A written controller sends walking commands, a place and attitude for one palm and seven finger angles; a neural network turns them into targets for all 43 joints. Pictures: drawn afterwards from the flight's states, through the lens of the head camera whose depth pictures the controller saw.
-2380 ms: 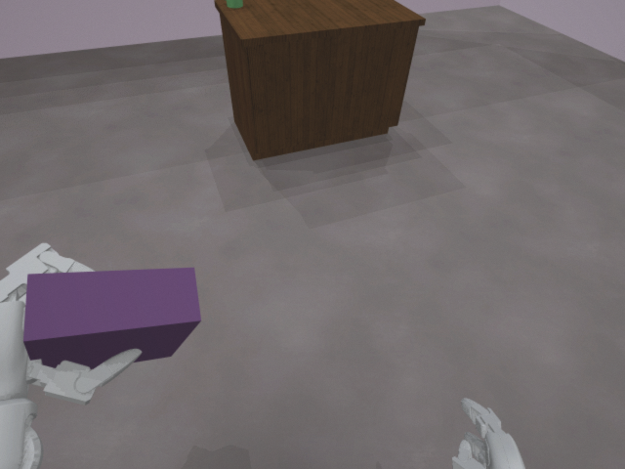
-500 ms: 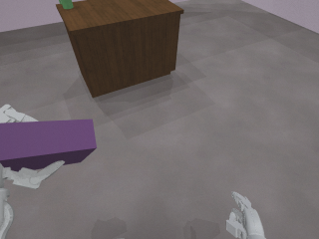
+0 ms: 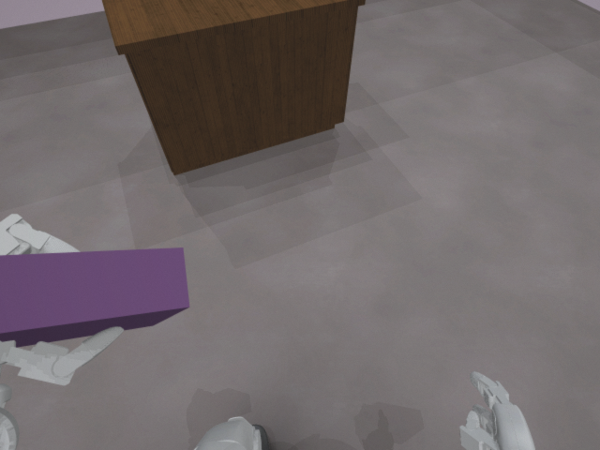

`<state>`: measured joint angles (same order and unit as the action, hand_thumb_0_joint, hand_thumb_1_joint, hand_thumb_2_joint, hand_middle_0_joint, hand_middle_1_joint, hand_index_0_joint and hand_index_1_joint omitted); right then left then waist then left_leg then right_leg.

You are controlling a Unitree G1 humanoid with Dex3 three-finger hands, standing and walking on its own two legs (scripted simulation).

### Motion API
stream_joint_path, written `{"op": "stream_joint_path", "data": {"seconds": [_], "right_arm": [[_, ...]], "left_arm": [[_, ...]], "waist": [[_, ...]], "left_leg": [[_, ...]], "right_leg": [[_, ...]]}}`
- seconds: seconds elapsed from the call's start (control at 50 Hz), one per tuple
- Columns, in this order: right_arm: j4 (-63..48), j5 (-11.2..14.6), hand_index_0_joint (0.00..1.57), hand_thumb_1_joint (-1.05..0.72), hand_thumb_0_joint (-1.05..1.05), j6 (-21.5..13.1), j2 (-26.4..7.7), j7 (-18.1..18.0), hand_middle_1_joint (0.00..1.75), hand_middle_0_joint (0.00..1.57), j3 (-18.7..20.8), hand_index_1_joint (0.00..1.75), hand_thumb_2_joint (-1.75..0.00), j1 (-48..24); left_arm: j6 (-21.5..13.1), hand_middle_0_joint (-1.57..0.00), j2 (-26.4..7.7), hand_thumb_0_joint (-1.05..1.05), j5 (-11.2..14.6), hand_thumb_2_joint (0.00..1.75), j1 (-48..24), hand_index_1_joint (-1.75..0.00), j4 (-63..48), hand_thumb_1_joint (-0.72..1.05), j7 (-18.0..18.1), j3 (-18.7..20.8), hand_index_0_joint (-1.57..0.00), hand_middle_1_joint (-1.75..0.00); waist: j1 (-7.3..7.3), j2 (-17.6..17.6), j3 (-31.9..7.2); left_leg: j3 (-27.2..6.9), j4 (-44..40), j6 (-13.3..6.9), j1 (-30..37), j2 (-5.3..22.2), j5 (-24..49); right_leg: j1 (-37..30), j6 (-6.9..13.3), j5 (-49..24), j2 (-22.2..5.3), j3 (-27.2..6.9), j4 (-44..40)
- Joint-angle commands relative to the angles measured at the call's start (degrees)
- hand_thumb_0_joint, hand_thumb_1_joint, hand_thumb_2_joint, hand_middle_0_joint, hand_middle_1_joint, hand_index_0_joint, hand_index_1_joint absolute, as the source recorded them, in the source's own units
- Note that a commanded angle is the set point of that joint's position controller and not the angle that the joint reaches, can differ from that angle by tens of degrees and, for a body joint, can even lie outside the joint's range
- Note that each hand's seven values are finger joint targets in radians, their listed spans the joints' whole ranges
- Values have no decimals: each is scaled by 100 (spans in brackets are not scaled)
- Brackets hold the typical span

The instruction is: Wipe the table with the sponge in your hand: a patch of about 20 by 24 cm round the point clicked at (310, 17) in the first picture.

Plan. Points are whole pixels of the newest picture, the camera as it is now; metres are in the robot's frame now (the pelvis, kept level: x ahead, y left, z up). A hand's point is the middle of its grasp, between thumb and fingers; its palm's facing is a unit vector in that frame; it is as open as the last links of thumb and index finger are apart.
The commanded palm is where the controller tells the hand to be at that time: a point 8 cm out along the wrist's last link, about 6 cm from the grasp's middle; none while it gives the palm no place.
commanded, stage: walk to a spot facing it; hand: left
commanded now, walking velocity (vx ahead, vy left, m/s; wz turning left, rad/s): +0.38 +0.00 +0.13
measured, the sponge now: (120, 296) +0.23 +0.19 +0.15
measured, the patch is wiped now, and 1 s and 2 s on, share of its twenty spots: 0.00 0.00 0.00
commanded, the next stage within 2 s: none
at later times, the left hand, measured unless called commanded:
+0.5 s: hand (156, 201) +0.34 +0.18 +0.17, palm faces +0.50 -0.76 -0.43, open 9.8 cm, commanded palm +0.27 +0.22 +0.18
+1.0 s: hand (169, 117) +0.45 +0.19 +0.19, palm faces +0.51 -0.75 -0.43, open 9.8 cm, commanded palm +0.39 +0.23 +0.18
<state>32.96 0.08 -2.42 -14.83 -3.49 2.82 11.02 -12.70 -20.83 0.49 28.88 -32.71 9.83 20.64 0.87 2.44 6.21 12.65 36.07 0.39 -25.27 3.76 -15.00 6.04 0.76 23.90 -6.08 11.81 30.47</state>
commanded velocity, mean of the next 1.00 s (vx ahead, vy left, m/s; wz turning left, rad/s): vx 0.37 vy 0.00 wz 0.22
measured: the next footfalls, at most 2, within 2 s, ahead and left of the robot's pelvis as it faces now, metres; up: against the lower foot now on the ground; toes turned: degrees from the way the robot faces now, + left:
left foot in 0.04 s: +0.15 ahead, +0.12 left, +0.00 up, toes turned +11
right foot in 0.36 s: +0.20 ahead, -0.18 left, +0.00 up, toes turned -9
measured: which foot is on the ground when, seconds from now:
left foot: up 0.00-0.02, down 0.04-0.38, up 0.40-0.72, down 0.74-1.00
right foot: down 0.00-0.04, up 0.06-0.34, down 0.36-0.74, up 0.76-1.00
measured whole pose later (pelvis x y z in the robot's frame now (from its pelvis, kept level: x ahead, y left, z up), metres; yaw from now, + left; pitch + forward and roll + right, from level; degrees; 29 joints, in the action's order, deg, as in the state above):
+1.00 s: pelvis +0.27 -0.07 +0.00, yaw +9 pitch +0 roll -2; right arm 33.5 0.5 -6.3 -6.0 -2.3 -1.5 11.7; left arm -13.0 -21.0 1.6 28.5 -34.3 8.3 21.1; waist 0.8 -1.3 3.5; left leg 6.9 29.8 0.0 -16.3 6.1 -13.4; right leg 26.2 -2.9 21.9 -6.6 7.4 49.0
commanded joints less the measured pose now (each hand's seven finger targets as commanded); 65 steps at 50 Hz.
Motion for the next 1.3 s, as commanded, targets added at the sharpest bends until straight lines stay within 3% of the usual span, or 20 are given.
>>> {"op": "stream_joint_path", "data": {"seconds": [0.0,0.02,0.04,0.18,0.3,0.32,0.36,0.38,0.52,0.68,0.7,0.72,0.76,0.88,1.02,1.06,1.08,1.12,1.2,1.28], "right_arm": [[-885,-7,20,-90,0,-340,-365,-57,30,20,191,30,-90,-186],[-899,-2,20,-90,0,-350,-407,5,30,20,182,30,-90,-229],[-867,25,20,-90,0,-343,-451,95,30,20,102,30,-90,-242],[-719,76,20,-90,0,-567,-263,84,30,20,98,30,-90,-396],[-630,84,20,-90,0,-591,-231,-118,30,20,33,30,-90,-303],[-599,85,20,-90,0,-563,-162,-136,30,20,6,30,-90,-266],[-661,34,20,-90,0,-526,-26,-128,30,20,-88,30,-90,-486],[-577,-1,20,-90,0,-598,-202,-95,30,20,-25,30,-90,-590],[-529,8,20,-90,0,-290,-144,8,30,20,-66,30,-90,-554],[-876,-11,20,-90,0,-310,-224,-86,30,20,131,30,-90,-158],[-914,20,20,-90,0,-307,-381,-97,30,20,203,30,-90,-118],[-926,16,20,-90,0,-338,-451,-47,30,20,198,30,-90,-219],[-815,40,20,-90,0,-379,-385,28,30,20,132,30,-90,-409],[-708,59,20,-90,0,-648,-257,99,30,20,71,30,-90,-353],[-580,43,20,-90,0,-597,-217,-98,30,20,-26,30,-90,-336],[-535,45,20,-90,0,-496,-75,-111,30,20,-67,30,-90,-267],[-606,34,20,-90,0,-474,50,-108,30,20,-135,30,-90,-401],[-554,24,20,-90,0,-541,-184,-60,30,20,-76,30,-90,-647],[-461,32,20,-90,0,-348,-143,-22,30,20,-119,30,-90,-699],[-765,-12,20,-90,0,-323,-83,14,30,20,-32,30,-90,-578]], "left_arm": [[-532,-120,-1073,0,82,130,-483,-160,-1482,10,242,856,-120,-160],[-568,-120,-1043,0,160,130,-626,-160,-1490,10,238,836,-120,-160],[-509,-120,-1211,0,137,130,-807,-160,-867,10,146,798,-120,-160],[-486,-120,-823,0,204,130,-26,-160,-1417,10,-39,863,-120,-160],[-263,-120,-718,0,115,130,-638,-160,-626,10,-22,609,-120,-160],[-217,-120,-716,0,83,130,-844,-160,-580,10,-20,529,-120,-160],[-120,-120,-1283,0,31,130,-1036,-160,-463,10,63,825,-120,-160],[-136,-120,-1268,0,86,130,-1319,-160,-578,10,51,760,-120,-160],[-354,-120,-1062,0,52,130,-635,-160,-902,10,34,770,-120,-160],[-346,-120,-984,0,114,130,-663,-160,-1343,10,221,735,-120,-160],[-385,-120,-872,0,103,130,-730,-160,-1367,10,208,605,-120,-160],[-453,-120,-884,0,134,130,-882,-160,-1426,10,215,638,-120,-160],[-445,-120,-1372,0,67,130,-1102,-160,-975,10,82,912,-120,-160],[-432,-120,-774,0,160,130,-263,-160,-1705,10,-40,657,-120,-160],[-200,-120,-711,0,109,130,-720,-160,-660,10,-23,528,-120,-160],[-109,-120,-880,0,19,130,-963,-160,-465,10,-7,525,-120,-160],[-76,-120,-1250,0,6,130,-1060,-160,-481,10,35,721,-120,-160],[-109,-120,-1247,0,115,130,-1255,-160,-641,10,17,705,-120,-160],[-302,-120,-1095,0,67,130,-966,-160,-1054,10,2,697,-120,-160],[-310,-120,-1088,0,102,130,-440,-160,-1326,10,127,854,-120,-160]], "waist": [[-214,-1326,-2062],[-171,-2158,-1988],[-205,-1643,-1491],[-3,-1669,-1198],[-17,-1043,-1132],[-30,-560,-1092],[174,1814,-935],[112,1641,-992],[-35,530,-924],[-147,-156,-1454],[-230,-1256,-1690],[-185,-2466,-1644],[-175,-1787,-1300],[-31,-1753,-1247],[-43,-1179,-1090],[-17,164,-1132],[84,1684,-1040],[79,1281,-868],[-27,515,-853],[151,597,-990]], "left_leg": [[-1046,-1099,-525,3091,549,1132],[-3387,-1362,-1327,3596,2000,2190],[-4057,-1761,-1574,2786,2288,1493],[-1613,-2092,-1041,871,1466,-350],[-905,-1010,-585,430,1022,-1543],[-725,-212,-437,191,755,-1633],[-538,2898,-61,-1712,-201,-2053],[-1192,3608,-12,-1862,1,-1560],[-720,2042,83,-1004,283,-456],[127,-902,-116,1711,-267,406],[-952,-1158,-395,2617,353,478],[-3374,-1551,-1159,3254,1830,1603],[-4321,-2013,-1686,2411,2363,85],[-1803,-2067,-1027,1160,1349,86],[-1256,-1235,-639,783,1037,-916],[-682,661,-346,-223,423,-1430],[-454,2367,-99,-1460,-251,-1864],[-1313,3742,2,-1831,40,-1377],[-1072,2810,119,-1350,306,-842],[-257,623,0,-279,87,-550]], "right_leg": [[1011,36,-2150,-348,-185,2578],[2413,-129,936,342,-524,3865],[2836,-71,1236,313,-1074,4394],[1946,-292,-172,-125,-598,2433],[357,-424,-570,320,130,241],[132,-316,-255,109,-251,-254],[-583,835,-111,-2012,-3768,-1659],[-629,984,-163,-2189,-4114,-1768],[-437,639,-2964,-1444,-848,-1166],[182,306,-2739,-905,-280,744],[997,51,-1811,-572,-72,2065],[2491,-217,914,235,-284,3497],[3229,-190,1020,-33,-1239,4448],[2187,-328,-221,-123,-614,2650],[508,-427,-531,375,116,40],[-316,16,163,-544,-1266,-964],[-826,677,-62,-1802,-3375,-1592],[-586,1038,39,-2211,-3897,-1805],[-467,715,-2248,-1661,-1364,-1322],[-382,704,-2790,-1436,-770,-1016]]}}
